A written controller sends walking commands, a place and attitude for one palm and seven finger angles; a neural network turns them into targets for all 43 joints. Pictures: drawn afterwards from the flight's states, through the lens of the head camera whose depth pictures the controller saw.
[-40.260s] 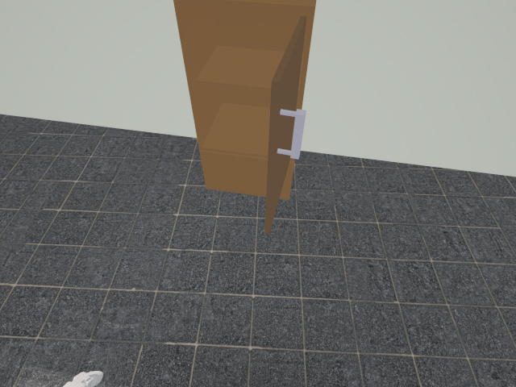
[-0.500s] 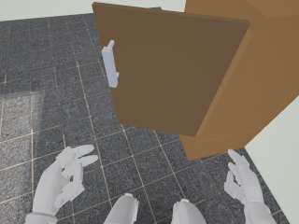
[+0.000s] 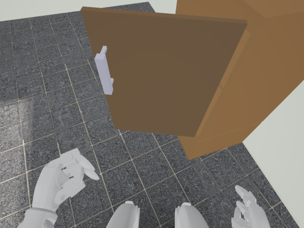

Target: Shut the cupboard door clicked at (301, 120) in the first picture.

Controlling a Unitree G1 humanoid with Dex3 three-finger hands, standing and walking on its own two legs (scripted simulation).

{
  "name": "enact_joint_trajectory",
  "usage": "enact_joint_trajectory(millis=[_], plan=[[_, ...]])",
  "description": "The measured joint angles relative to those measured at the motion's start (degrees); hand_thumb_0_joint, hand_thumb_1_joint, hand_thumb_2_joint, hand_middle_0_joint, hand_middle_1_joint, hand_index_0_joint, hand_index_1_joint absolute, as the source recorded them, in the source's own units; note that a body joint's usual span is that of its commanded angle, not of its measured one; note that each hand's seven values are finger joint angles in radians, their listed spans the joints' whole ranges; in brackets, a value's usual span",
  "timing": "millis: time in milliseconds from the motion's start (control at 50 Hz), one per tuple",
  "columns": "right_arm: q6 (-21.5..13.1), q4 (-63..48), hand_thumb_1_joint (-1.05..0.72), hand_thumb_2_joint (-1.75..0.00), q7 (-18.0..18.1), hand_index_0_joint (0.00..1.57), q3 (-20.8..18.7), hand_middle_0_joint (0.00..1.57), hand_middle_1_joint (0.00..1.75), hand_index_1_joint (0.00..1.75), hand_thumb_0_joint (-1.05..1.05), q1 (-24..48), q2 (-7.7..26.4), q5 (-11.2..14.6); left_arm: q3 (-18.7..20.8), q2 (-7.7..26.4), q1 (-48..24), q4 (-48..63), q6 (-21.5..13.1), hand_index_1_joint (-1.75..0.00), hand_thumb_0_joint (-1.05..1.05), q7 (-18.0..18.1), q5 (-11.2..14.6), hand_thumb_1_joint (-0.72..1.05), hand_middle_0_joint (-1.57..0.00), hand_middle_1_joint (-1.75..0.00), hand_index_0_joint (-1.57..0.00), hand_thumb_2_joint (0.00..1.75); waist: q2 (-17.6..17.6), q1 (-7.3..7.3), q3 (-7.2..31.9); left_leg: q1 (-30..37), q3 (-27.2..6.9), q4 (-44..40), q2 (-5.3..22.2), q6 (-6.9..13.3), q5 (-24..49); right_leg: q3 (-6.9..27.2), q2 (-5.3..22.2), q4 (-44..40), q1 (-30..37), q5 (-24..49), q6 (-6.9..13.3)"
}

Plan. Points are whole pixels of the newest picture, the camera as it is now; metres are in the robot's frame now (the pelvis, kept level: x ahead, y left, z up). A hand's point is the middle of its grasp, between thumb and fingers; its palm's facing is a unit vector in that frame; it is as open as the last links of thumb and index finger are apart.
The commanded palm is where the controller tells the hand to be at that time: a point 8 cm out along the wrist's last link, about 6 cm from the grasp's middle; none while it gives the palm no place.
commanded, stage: raise the hand and make a fist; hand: left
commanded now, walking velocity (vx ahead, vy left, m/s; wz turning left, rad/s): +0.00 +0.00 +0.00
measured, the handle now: (106, 71) +0.55 +0.18 +0.06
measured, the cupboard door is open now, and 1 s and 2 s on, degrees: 65 65 65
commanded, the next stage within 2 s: bring the fist close to the handle in 0.90 s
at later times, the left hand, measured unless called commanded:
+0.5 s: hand (75, 171) +0.24 +0.18 +0.06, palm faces -0.06 -1.00 -0.04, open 3.1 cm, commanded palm +0.22 +0.24 +0.07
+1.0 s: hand (81, 172) +0.23 +0.17 +0.07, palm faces -0.06 -1.00 -0.04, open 3.1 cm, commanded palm +0.22 +0.23 +0.07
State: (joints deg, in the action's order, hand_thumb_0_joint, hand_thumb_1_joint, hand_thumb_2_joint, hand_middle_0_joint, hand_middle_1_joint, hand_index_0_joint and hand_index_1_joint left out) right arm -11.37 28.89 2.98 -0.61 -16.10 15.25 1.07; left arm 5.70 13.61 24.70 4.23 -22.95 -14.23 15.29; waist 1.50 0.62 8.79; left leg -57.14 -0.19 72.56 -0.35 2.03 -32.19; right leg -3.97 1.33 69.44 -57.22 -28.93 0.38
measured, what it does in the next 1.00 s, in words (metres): stands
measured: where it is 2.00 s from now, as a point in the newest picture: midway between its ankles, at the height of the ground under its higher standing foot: outside the picture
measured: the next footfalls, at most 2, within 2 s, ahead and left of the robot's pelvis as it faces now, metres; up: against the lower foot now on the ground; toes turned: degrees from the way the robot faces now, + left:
none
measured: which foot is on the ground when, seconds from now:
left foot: down 0.00-1.00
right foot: down 0.00-1.00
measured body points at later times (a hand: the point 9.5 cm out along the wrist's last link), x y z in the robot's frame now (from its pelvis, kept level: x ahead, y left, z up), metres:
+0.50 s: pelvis +0.02 +0.00 +0.01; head +0.09 +0.01 +0.45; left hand +0.23 +0.24 +0.07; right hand +0.21 -0.22 -0.06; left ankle +0.03 +0.10 -0.63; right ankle +0.05 -0.12 -0.63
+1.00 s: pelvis +0.01 -0.01 +0.01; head +0.08 -0.01 +0.46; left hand +0.23 +0.23 +0.07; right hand +0.20 -0.25 -0.06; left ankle +0.03 +0.10 -0.63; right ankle +0.05 -0.12 -0.63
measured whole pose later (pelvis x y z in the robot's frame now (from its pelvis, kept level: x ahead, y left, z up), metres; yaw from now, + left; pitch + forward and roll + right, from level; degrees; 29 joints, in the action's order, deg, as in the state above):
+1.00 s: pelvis +0.01 -0.01 +0.01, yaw +0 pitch +16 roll -2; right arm -8.7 26.7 2.7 0.9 -14.5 14.1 1.5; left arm 8.4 14.6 22.6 1.8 -22.5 -16.9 17.2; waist 2.0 0.3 9.6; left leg -54.0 -1.2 70.0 0.2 0.9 -32.3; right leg -4.8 0.6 67.0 -54.1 -29.3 1.3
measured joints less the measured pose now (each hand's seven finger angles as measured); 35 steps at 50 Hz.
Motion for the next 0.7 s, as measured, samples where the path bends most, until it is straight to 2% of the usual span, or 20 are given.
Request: enact_joint_trajectory(millis=[160, 360, 540, 700], plan=[[1.4, -3.1, -0.9, -0.9, -0.5, 0.2, 0.6, 0.2, 0.3, 0.3, 0.01, 3.0, -1.1, -0.2, 0.3, 0.1, 0.4, 1.7, 0.5, -1.29, 0.02, 0.4, -0.2, 0.9, -1.11, -1.29, -1.1, 0.9, -0.3, -0.65, 0.4, 1.2, -0.4, -0.7, 0.0, 0.0, -0.5, -0.4, -0.1, -1.2, 1.6, -0.3, -0.2], [2.5, -4.4, -0.9, -0.9, -0.8, 0.21, 2.6, 0.2, 0.3, 0.3, 0.01, 3.3, -2.3, -0.2, 1.5, 1.0, -1.1, 0.7, 2.2, -1.45, 0.02, -2.0, 0.5, 0.9, -1.26, -1.45, -1.25, 0.9, 0.1, -1.45, 0.5, 2.1, -1.2, -1.1, 0.2, -0.2, -0.9, -1.1, -0.3, -2.0, 2.8, -0.7, 0.0], [2.9, -2.8, -0.9, -0.9, -0.6, 0.21, 2.3, 0.2, 0.3, 0.3, 0.01, 1.5, -1.6, 0.1, 3.2, 1.6, -2.5, -0.5, 2.9, -1.49, 0.02, -3.2, 1.7, 0.9, -1.29, -1.49, -1.29, 0.9, 0.6, -0.98, 0.3, 2.7, -1.0, -1.8, 0.4, -0.4, -0.8, -0.9, -0.5, -2.5, 3.2, -0.6, 0.2], [2.6, -2.0, -0.9, -0.9, -0.4, 0.21, 1.4, 0.2, 0.3, 0.3, 0.01, 0.4, -0.7, 0.3, 3.2, 1.4, -2.3, -1.5, 2.0, -1.5, 0.02, -3.1, 2.1, 0.9, -1.3, -1.5, -1.29, 0.9, 0.6, -0.24, 0.5, 2.9, -0.7, -2.5, 0.5, -0.6, -0.5, -0.5, -0.7, -2.7, 3.0, -0.4, 0.4]])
